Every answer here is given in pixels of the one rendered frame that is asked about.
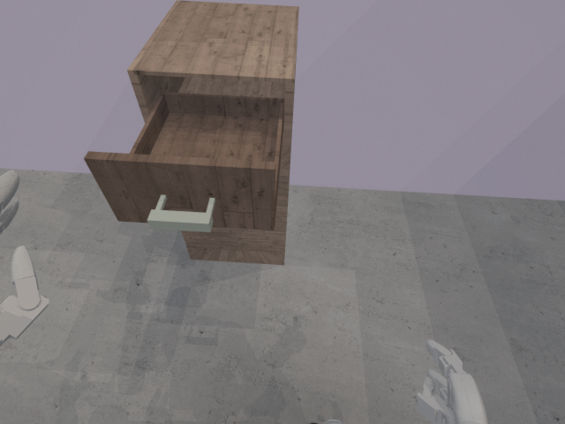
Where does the robot left hand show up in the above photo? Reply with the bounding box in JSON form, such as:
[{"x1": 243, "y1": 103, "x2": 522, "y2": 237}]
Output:
[{"x1": 0, "y1": 170, "x2": 49, "y2": 346}]

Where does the handle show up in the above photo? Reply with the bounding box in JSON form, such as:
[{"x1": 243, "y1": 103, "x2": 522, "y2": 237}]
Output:
[{"x1": 147, "y1": 195, "x2": 215, "y2": 232}]

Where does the robot right hand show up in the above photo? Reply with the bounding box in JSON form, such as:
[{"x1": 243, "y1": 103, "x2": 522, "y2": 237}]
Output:
[{"x1": 417, "y1": 339, "x2": 488, "y2": 424}]

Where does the cabinet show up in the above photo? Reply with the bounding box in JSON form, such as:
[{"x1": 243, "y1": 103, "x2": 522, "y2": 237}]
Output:
[{"x1": 127, "y1": 0, "x2": 299, "y2": 265}]

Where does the drawer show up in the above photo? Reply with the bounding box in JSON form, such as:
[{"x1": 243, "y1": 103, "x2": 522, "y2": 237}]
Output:
[{"x1": 84, "y1": 92, "x2": 284, "y2": 231}]

